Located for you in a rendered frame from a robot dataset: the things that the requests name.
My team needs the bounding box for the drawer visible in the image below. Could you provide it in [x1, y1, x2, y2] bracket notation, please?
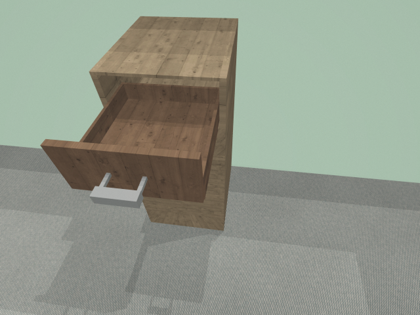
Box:
[40, 82, 219, 203]

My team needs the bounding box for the handle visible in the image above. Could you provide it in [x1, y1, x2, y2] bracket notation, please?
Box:
[89, 173, 148, 209]

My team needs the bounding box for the cabinet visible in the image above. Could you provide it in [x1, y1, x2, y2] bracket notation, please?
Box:
[89, 16, 238, 231]

